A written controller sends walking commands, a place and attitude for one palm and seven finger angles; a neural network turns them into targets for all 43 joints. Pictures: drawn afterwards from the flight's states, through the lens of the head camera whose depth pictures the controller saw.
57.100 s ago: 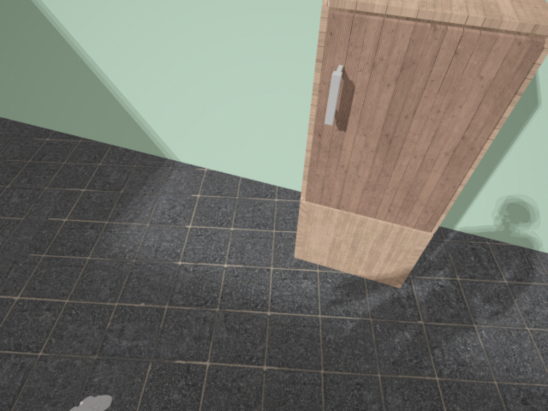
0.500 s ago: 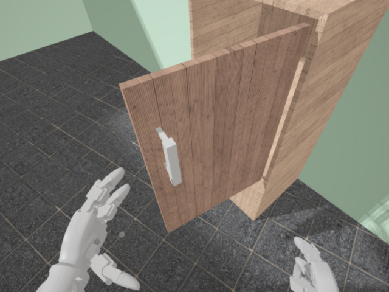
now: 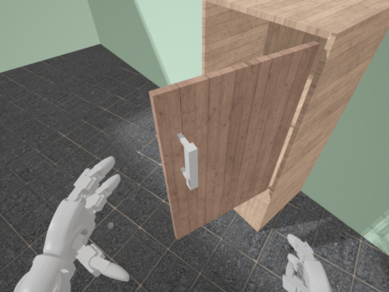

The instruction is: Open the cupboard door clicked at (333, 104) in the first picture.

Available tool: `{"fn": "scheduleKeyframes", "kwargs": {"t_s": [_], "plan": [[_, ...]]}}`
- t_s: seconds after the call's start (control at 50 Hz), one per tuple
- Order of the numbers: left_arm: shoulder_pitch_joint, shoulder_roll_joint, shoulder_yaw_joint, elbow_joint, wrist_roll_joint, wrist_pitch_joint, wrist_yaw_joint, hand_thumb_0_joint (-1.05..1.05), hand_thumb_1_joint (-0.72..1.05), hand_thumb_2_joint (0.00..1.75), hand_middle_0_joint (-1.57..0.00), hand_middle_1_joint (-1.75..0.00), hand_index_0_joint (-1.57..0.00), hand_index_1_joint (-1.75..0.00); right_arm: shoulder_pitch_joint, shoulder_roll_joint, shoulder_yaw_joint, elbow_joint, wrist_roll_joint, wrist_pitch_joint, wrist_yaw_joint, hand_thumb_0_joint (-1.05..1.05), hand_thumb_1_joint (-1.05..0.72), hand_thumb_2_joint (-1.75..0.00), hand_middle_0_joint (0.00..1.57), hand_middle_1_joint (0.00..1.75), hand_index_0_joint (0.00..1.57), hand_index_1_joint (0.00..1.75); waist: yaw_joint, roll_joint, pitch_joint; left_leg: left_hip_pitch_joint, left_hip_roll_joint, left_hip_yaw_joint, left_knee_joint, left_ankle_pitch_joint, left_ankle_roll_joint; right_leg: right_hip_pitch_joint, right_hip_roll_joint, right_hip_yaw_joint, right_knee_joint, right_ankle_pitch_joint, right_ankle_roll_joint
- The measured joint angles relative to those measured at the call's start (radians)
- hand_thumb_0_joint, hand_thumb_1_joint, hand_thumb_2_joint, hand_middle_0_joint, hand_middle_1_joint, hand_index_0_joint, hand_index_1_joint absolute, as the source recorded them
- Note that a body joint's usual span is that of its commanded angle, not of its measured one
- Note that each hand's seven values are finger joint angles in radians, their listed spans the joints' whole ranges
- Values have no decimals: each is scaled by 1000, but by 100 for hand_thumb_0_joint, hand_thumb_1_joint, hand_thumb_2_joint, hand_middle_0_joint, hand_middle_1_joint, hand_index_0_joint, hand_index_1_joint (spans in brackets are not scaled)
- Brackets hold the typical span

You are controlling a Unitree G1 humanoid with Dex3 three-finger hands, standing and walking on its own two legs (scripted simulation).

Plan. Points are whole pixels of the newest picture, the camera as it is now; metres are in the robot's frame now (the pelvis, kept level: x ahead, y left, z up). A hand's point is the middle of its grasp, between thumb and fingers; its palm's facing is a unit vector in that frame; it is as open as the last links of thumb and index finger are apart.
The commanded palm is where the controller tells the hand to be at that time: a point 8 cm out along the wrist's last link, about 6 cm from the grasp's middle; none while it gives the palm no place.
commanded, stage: draw the hand back to the body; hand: left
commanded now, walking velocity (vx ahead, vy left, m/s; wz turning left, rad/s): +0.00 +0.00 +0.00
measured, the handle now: (187, 162) +0.37 +0.06 +0.08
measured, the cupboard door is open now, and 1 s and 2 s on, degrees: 80 80 80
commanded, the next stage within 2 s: step back with the hand held close in 1.10 s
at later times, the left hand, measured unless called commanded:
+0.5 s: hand (60, 196) +0.22 +0.24 +0.16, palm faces +0.34 -0.86 -0.39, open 11.7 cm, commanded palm +0.17 +0.28 +0.18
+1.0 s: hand (56, 186) +0.23 +0.24 +0.18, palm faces +0.41 -0.82 -0.41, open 7.5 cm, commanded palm +0.18 +0.28 +0.20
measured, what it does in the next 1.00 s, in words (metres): stands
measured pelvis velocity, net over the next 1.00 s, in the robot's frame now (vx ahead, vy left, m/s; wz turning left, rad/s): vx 0.03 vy -0.01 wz -0.03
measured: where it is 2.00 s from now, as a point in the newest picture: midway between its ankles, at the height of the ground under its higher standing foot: outside the picture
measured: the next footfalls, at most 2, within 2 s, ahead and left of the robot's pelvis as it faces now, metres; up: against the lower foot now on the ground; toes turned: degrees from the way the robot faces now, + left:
none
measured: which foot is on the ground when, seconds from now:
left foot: down 0.00-1.00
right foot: down 0.00-1.00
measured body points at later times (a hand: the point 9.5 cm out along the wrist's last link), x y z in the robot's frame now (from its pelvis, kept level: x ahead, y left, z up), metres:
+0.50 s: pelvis +0.02 +0.01 +0.03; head +0.01 -0.01 +0.48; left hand +0.20 +0.28 +0.18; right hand +0.20 -0.21 -0.06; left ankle +0.02 +0.10 -0.71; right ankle +0.00 -0.12 -0.71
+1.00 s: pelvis +0.03 -0.01 +0.04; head +0.02 -0.03 +0.48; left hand +0.20 +0.28 +0.20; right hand +0.22 -0.24 -0.05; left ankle +0.02 +0.10 -0.71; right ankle +0.00 -0.12 -0.71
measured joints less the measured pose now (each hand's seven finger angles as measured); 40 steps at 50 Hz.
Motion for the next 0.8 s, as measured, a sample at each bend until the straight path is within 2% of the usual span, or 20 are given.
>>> {"fn": "scheduleKeyframes", "kwargs": {"t_s": [0.04, 0.08, 0.14, 0.2, 0.28, 0.52, 0.8], "plan": [[-3, 7, 15, -8, -1, 12, -5, -1, -47, 32, -15, -30, -16, -30, -5, 1, 2, 6, 1, -2, -1, 1, -90, -90, 21, 30, 20, 30, 4, -3, 1, 11, -1, 0, -9, 3, 2, 12, -1, 0, -11, 5, 2], [-2, 27, 10, -28, 68, 25, 71, -1, -43, 33, -15, -30, -16, -30, -11, 7, 2, 14, -10, 4, -11, 1, -90, -90, 21, 30, 20, 30, 13, -7, 11, 38, 1, 5, -30, 10, 3, 38, 1, 5, -34, 14, 4], [21, 33, 12, -57, 139, 34, 193, -1, -37, 36, -16, -30, -16, -30, -19, 17, 4, 22, -22, 18, -21, 1, -90, -90, 21, 30, 20, 30, 13, -12, 26, 81, 2, 11, -78, 29, 4, 80, 4, 11, -86, 38, 6], [36, 31, 16, -68, 183, 39, 267, -1, -28, 39, -16, -30, -16, -30, -23, 22, 4, 32, -31, 29, -24, 1, -90, -90, 21, 30, 20, 30, 15, -15, 46, 121, 1, 16, -126, 49, 6, 120, 3, 15, -138, 61, 7], [46, 41, 29, -68, 214, 39, 318, -1, -16, 45, -16, -30, -17, -30, -27, 22, 2, 58, -40, 39, -24, 1, -90, -90, 21, 30, 20, 30, 20, -17, 68, 173, -5, 23, -187, 72, 9, 169, -1, 22, -197, 86, 11], [51, 78, 127, -66, 226, 18, 348, 0, 25, 62, -18, -31, -19, -30, -49, 20, -16, 113, -48, 67, -8, 1, -90, -90, 21, 30, 20, 30, 29, -8, 86, 291, -13, 40, -322, 112, 11, 274, -7, 39, -317, 123, 14], [26, 103, 235, -60, 212, 13, 345, 1, 73, 83, -20, -31, -21, -30, -76, 7, -44, 125, -49, 92, 0, 1, -91, -90, 21, 30, 20, 30, 41, -2, 89, 343, 1, 39, -378, 125, -4, 327, 9, 38, -377, 139, 1]]}}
